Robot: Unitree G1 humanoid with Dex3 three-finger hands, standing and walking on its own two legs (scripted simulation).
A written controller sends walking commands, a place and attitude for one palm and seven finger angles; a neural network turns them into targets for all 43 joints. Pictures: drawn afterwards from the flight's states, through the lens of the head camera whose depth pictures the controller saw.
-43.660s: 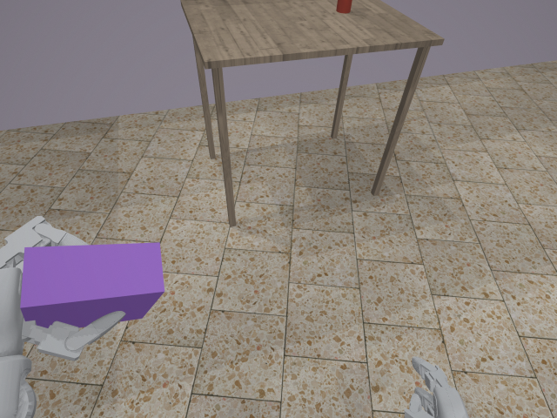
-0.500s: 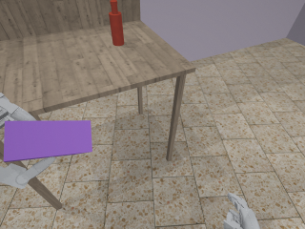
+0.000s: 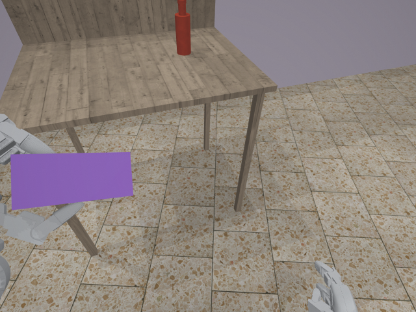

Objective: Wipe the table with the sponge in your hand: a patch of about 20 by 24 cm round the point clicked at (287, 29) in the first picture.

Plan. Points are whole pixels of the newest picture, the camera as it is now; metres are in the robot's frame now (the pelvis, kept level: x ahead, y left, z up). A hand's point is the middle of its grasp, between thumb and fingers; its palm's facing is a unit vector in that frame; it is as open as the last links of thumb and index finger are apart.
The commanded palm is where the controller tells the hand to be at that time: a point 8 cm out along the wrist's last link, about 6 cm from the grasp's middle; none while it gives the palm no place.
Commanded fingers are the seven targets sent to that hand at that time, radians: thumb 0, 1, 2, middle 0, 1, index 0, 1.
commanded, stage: stop stepping back and stand still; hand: left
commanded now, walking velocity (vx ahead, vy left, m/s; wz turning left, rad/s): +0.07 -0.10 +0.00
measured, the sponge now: (87, 179) +0.23 +0.18 +0.22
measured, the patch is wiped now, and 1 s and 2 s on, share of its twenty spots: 1.00 1.00 1.00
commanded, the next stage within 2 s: stand and wait in 1.00 s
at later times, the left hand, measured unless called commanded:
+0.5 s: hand (57, 165) +0.22 +0.20 +0.26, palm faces +0.47 -0.77 -0.44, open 9.6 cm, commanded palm +0.16 +0.26 +0.27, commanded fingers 0.00 0.10 1.30 -1.20 -1.60 -1.20 -1.60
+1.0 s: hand (7, 164) +0.22 +0.26 +0.25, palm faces +0.51 -0.77 -0.38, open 9.6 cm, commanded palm +0.16 +0.30 +0.27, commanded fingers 0.00 0.10 1.30 -1.20 -1.60 -1.20 -1.60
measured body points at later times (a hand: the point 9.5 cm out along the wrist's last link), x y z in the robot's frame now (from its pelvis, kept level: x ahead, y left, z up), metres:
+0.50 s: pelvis +0.01 -0.03 +0.01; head +0.02 -0.05 +0.46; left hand +0.19 +0.24 +0.28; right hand +0.18 -0.28 -0.09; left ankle +0.03 +0.12 -0.73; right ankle +0.03 -0.09 -0.73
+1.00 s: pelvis +0.01 +0.01 +0.01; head +0.02 +0.01 +0.46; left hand +0.19 +0.30 +0.27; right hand +0.20 -0.19 -0.07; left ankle +0.03 +0.13 -0.73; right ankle +0.03 -0.09 -0.73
